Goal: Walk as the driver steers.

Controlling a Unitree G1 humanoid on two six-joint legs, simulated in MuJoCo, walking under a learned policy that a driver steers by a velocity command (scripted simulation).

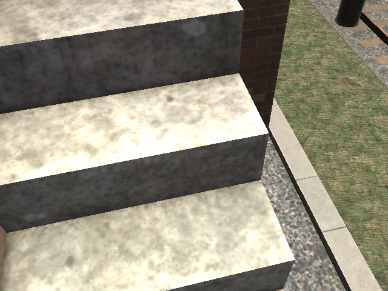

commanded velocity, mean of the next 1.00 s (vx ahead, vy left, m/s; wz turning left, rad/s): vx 0.47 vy -0.03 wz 0.40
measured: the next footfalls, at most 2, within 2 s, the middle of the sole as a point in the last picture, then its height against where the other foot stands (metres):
left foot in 0.40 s outside the picture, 0.20 m higher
right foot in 0.86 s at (168, 237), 0.19 m higher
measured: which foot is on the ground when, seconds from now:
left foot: up 0.00-0.38, down 0.40-0.88, up 0.90-1.00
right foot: down 0.00-0.40, up 0.42-0.84, down 0.86-1.00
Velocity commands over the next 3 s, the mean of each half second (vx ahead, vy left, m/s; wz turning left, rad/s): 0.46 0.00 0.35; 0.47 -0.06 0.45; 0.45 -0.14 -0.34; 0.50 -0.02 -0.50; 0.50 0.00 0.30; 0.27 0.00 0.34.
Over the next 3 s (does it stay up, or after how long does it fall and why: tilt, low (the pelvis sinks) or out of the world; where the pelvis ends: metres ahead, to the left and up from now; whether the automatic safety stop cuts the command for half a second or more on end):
stays up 0.66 0.33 0.57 its command is cut before an obstacle after 0.9 s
